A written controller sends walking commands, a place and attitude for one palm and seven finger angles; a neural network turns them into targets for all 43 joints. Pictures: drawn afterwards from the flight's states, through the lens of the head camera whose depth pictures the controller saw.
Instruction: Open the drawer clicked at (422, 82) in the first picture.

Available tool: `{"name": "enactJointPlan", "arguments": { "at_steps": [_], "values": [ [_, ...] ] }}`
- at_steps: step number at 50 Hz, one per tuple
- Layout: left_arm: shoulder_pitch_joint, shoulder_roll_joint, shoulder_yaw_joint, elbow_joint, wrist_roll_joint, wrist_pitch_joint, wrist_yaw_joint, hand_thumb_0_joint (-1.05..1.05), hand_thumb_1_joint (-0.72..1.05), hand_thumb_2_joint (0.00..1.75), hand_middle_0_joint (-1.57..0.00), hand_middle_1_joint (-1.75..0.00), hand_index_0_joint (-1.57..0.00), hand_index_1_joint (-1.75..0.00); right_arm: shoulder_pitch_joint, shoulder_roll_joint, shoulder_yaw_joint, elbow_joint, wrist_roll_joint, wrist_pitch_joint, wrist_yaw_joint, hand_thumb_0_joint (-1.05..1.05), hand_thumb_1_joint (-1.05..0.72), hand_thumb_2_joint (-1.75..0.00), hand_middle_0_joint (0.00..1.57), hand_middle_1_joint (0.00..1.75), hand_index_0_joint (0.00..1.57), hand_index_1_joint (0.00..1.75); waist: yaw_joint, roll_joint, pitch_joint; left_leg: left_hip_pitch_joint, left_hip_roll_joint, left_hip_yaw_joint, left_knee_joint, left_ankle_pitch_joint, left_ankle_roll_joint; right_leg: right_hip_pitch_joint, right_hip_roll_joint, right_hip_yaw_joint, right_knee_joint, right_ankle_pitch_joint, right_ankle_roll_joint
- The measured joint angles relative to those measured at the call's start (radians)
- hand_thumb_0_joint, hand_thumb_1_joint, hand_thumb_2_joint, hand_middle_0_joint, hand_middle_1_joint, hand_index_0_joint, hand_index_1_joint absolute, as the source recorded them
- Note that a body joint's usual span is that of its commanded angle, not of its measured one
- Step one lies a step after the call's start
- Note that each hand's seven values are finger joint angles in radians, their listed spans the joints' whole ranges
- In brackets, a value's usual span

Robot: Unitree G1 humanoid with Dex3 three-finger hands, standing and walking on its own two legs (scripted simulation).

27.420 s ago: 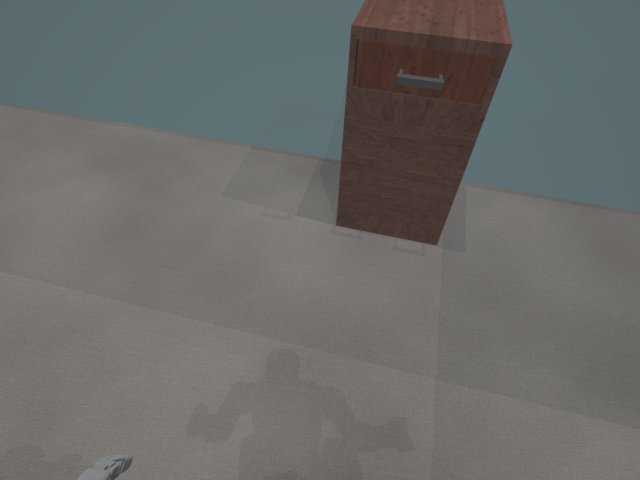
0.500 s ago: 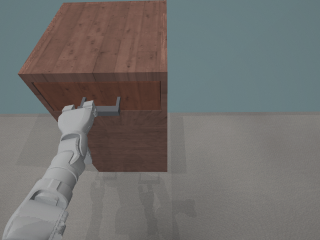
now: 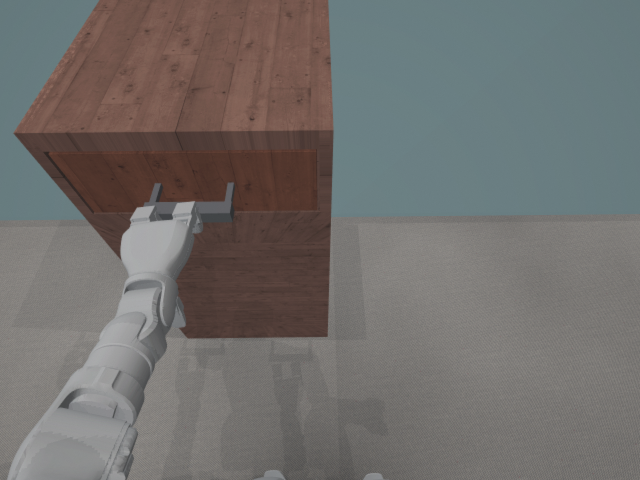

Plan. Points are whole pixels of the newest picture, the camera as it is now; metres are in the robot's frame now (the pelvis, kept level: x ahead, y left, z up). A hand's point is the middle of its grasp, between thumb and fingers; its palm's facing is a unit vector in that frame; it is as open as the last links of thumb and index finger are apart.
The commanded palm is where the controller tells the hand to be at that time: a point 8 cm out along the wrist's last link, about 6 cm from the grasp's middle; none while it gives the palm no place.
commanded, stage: lower the fingers behind the handle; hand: left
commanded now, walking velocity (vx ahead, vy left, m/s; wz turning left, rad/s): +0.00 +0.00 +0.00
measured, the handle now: (191, 200) +0.52 +0.21 -0.01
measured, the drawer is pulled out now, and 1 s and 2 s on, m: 0.00 0.00 0.00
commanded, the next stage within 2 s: close the thumb around the handle in 0.64 s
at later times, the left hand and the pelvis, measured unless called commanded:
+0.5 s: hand (190, 272) +0.41 +0.20 -0.05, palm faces +0.02 -0.04 -1.00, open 13.6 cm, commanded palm +0.39 +0.21 +0.02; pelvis -0.01 +0.02 -0.02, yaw -1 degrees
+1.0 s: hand (183, 272) +0.41 +0.21 -0.04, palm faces -0.02 -0.05 -1.00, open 11.8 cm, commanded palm +0.40 +0.21 +0.02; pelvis -0.01 +0.01 -0.01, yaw +0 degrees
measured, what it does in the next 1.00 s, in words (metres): stands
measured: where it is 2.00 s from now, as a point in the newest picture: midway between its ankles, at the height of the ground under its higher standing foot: outside the picture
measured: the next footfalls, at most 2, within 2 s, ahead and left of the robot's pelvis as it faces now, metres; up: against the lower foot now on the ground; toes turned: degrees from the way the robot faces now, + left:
none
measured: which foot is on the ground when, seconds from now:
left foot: down 0.00-1.00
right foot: down 0.00-1.00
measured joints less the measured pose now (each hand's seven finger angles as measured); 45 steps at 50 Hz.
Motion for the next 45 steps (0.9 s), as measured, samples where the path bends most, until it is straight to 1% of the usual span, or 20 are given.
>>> {"name": "enactJointPlan", "arguments": {
  "at_steps": [5, 8, 11, 15, 17, 19, 22, 26, 30, 33, 37, 41, 45],
  "values": [
    [-0.01, 0.012, -0.009, 0.022, -0.001, -0.035, -0.025, 0.0, -0.49, 0.3, -0.32, -1.21, -0.33, -1.22, 0.016, -0.004, 0.006, -0.005, 0.002, -0.004, -0.005, 0.01, -0.91, -0.89, 0.2, 0.3, 0.2, 0.3, -0.003, -0.002, -0.005, 0.003, -0.001, 0.0, -0.002, 0.001, 0.004, 0.005, 0.0, 0.0, -0.007, 0.004, 0.003],
    [-0.017, 0.012, -0.02, 0.037, 0.011, -0.061, -0.027, 0.0, -0.49, 0.3, -0.32, -1.2, -0.32, -1.21, 0.021, -0.013, 0.003, -0.009, 0.001, -0.008, -0.003, 0.01, -0.91, -0.89, 0.2, 0.3, 0.2, 0.3, -0.003, -0.003, -0.008, -0.019, -0.002, 0.0, 0.015, -0.004, 0.007, -0.015, -0.002, -0.001, 0.008, -0.001, 0.006],
    [-0.017, 0.0, -0.019, 0.039, 0.021, -0.089, -0.013, 0.0, -0.49, 0.3, -0.32, -1.2, -0.32, -1.21, 0.022, -0.019, -0.006, -0.01, -0.005, -0.017, 0.002, 0.01, -0.91, -0.89, 0.2, 0.3, 0.2, 0.3, -0.003, -0.005, -0.009, -0.054, -0.002, 0.003, 0.042, -0.012, 0.011, -0.05, -0.004, 0.0, 0.035, -0.009, 0.01],
    [-0.005, -0.015, 0.012, 0.014, 0.047, -0.121, 0.032, 0.0, -0.49, 0.3, -0.32, -1.2, -0.32, -1.21, 0.02, -0.021, -0.014, -0.005, -0.019, -0.023, 0.007, 0.01, -0.91, -0.89, 0.2, 0.3, 0.2, 0.3, -0.006, -0.009, -0.018, -0.109, -0.001, 0.011, 0.087, -0.03, 0.016, -0.107, -0.004, 0.004, 0.081, -0.024, 0.014],
    [-0.001, -0.019, 0.025, -0.002, 0.059, -0.116, 0.066, 0.0, -0.49, 0.3, -0.32, -1.2, -0.32, -1.2, 0.017, -0.021, -0.018, 0.0, -0.026, -0.022, 0.011, 0.01, -0.91, -0.89, 0.2, 0.3, 0.2, 0.3, -0.007, -0.006, -0.023, -0.13, -0.001, 0.013, 0.108, -0.039, 0.018, -0.13, -0.004, 0.005, 0.102, -0.033, 0.016],
    [-0.003, -0.027, 0.022, -0.002, 0.064, -0.103, 0.097, 0.0, -0.49, 0.3, -0.34, -1.21, -0.33, -1.2, 0.014, -0.02, -0.022, 0.008, -0.03, -0.02, 0.016, 0.01, -0.91, -0.89, 0.2, 0.3, 0.2, 0.3, -0.007, 0.0, -0.024, -0.144, 0.0, 0.014, 0.125, -0.047, 0.02, -0.142, -0.004, 0.004, 0.117, -0.039, 0.019],
    [-0.01, -0.042, 0.006, 0.009, 0.067, -0.061, 0.126, 0.0, -0.49, 0.3, -0.35, -1.21, -0.34, -1.21, 0.007, -0.017, -0.018, 0.021, -0.029, -0.011, 0.023, 0.01, -0.91, -0.89, 0.2, 0.3, 0.2, 0.3, -0.005, 0.007, -0.023, -0.146, -0.001, 0.015, 0.134, -0.051, 0.023, -0.144, -0.005, 0.005, 0.125, -0.043, 0.022],
    [-0.028, -0.059, -0.018, 0.038, 0.047, 0.002, 0.12, 0.0, -0.49, 0.3, -0.34, -1.21, -0.36, -1.23, -0.001, -0.005, -0.004, 0.026, -0.02, 0.001, 0.023, 0.01, -0.91, -0.89, 0.2, 0.3, 0.2, 0.3, -0.01, 0.011, -0.016, -0.116, -0.002, 0.018, 0.111, -0.041, 0.025, -0.115, -0.005, 0.01, 0.103, -0.033, 0.024],
    [-0.044, -0.058, -0.03, 0.072, 0.026, 0.032, 0.084, 0.0, -0.49, 0.3, -0.33, -1.21, -0.38, -1.23, 0.0, 0.006, 0.016, 0.019, -0.009, 0.006, 0.011, 0.01, -0.91, -0.89, 0.2, 0.3, 0.2, 0.3, -0.019, 0.005, -0.01, -0.073, -0.002, 0.022, 0.069, -0.023, 0.024, -0.075, -0.005, 0.017, 0.065, -0.014, 0.024],
    [-0.052, -0.048, -0.032, 0.088, 0.017, 0.026, 0.051, 0.0, -0.49, 0.3, -0.33, -1.21, -0.38, -1.23, 0.006, 0.007, 0.024, 0.005, -0.004, 0.002, 0.002, 0.01, -0.91, -0.89, 0.2, 0.3, 0.2, 0.3, -0.025, 0.0, -0.006, -0.051, -0.002, 0.022, 0.045, -0.01, 0.023, -0.053, -0.004, 0.018, 0.042, -0.002, 0.023],
    [-0.05, -0.027, -0.014, 0.088, 0.012, -0.011, 0.024, 0.0, -0.49, 0.3, -0.32, -1.2, -0.38, -1.22, 0.014, -0.001, 0.025, -0.008, -0.003, -0.008, -0.009, 0.01, -0.91, -0.89, 0.2, 0.3, 0.21, 0.3, -0.028, -0.007, -0.003, -0.044, 0.0, 0.023, 0.034, -0.003, 0.022, -0.047, -0.002, 0.02, 0.031, 0.006, 0.021],
    [-0.05, -0.003, -0.003, 0.082, 0.022, -0.047, 0.029, 0.0, -0.47, 0.3, -0.32, -1.21, -0.36, -1.21, 0.024, -0.015, 0.014, -0.012, -0.004, -0.021, -0.012, 0.01, -0.91, -0.89, 0.2, 0.3, 0.21, 0.3, -0.026, -0.011, -0.004, -0.066, 0.001, 0.018, 0.048, -0.006, 0.02, -0.067, -0.001, 0.014, 0.042, 0.003, 0.018],
    [-0.052, 0.003, -0.009, 0.069, 0.035, -0.064, 0.053, 0.0, -0.38, 0.34, -0.33, -1.21, -0.35, -1.22, 0.03, -0.028, -0.003, -0.004, -0.009, -0.031, -0.005, 0.01, -0.91, -0.89, 0.2, 0.3, 0.2, 0.3, -0.018, -0.008, -0.008, -0.1, 0.0, 0.011, 0.074, -0.015, 0.019, -0.097, -0.003, 0.005, 0.065, -0.007, 0.017]
  ]
}}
